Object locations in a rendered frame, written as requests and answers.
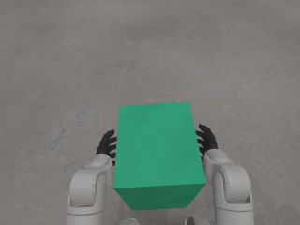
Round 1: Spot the carton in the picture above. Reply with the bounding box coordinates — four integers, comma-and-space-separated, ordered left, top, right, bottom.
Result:
113, 101, 206, 211

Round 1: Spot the robot right hand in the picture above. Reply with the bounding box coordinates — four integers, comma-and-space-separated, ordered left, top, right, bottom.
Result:
195, 124, 218, 162

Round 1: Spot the robot right thigh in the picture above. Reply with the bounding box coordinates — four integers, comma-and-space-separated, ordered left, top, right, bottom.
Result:
183, 216, 210, 225

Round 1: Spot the left robot forearm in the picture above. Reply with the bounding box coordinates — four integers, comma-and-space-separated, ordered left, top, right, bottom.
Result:
66, 154, 114, 225

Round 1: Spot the right robot forearm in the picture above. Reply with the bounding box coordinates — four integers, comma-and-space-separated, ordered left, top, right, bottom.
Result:
202, 148, 255, 225

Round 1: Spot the robot left hand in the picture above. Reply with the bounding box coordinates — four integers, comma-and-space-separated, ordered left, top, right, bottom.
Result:
96, 130, 117, 166

